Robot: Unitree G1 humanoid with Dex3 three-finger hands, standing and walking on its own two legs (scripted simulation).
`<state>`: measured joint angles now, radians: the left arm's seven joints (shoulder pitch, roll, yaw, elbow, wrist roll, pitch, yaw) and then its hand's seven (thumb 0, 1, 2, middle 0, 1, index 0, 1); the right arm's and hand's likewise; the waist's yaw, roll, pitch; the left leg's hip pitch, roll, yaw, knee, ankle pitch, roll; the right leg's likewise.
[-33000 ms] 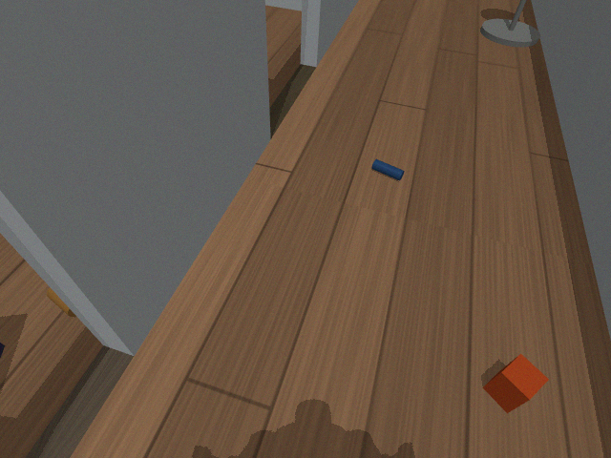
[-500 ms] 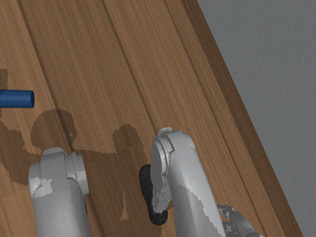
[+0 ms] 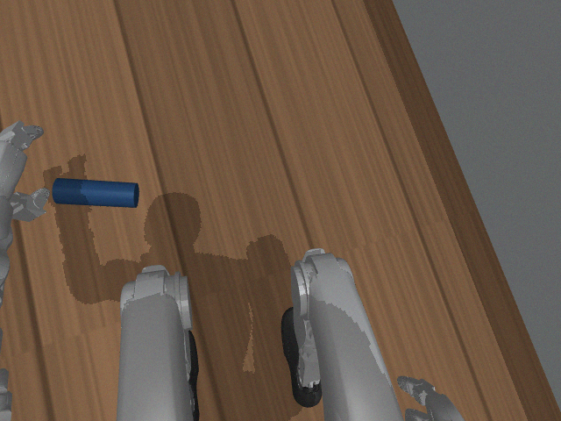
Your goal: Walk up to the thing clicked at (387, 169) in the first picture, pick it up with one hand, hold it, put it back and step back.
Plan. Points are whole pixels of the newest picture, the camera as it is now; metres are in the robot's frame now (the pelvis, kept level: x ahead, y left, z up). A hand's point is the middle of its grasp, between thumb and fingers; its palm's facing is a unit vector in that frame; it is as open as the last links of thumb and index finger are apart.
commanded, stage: home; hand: left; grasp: from above
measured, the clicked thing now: (98, 193) +0.49 +0.30 -0.38
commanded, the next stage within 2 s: none
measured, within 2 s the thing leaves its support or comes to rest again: neither
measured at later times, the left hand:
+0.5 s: hand out of the picture +0.26 +0.23 +0.09, palm faces +0.06 -0.94 -0.34, open 7.4 cm
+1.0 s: hand out of the picture +0.21 +0.20 +0.26, palm faces +0.19 -0.96 -0.19, open 7.4 cm
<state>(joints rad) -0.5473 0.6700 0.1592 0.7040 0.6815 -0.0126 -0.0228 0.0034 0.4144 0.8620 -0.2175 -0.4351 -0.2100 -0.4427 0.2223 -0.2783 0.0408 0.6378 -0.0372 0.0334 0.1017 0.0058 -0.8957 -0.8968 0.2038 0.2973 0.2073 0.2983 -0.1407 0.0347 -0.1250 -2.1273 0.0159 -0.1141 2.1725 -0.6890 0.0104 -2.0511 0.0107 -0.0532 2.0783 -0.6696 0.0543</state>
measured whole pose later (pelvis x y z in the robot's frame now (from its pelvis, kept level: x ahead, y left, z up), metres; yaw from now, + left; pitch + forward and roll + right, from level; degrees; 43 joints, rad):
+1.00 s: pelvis +0.07 +0.00 +0.30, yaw +8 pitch +11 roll -3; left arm 0.53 0.22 0.04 -0.15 -0.07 0.46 0.04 0.01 0.91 0.89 -0.20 -0.30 -0.20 -0.30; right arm 0.32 -0.22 0.04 0.52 0.03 -0.20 -0.19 0.01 -0.90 -0.90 0.20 0.30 0.21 0.30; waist -0.06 0.06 -0.20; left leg -0.73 0.03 -0.07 1.02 -0.48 -0.01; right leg -0.67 0.00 -0.05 0.94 -0.46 0.02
